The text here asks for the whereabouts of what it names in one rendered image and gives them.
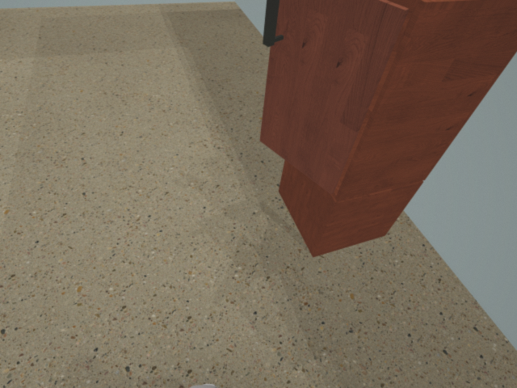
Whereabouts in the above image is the cupboard door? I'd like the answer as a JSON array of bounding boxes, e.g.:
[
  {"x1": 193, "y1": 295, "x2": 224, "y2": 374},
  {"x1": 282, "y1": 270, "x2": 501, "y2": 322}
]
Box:
[{"x1": 260, "y1": 0, "x2": 409, "y2": 194}]

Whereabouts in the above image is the handle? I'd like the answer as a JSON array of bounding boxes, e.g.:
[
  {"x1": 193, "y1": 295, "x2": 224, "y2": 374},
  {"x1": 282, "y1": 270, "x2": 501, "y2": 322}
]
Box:
[{"x1": 263, "y1": 0, "x2": 284, "y2": 47}]

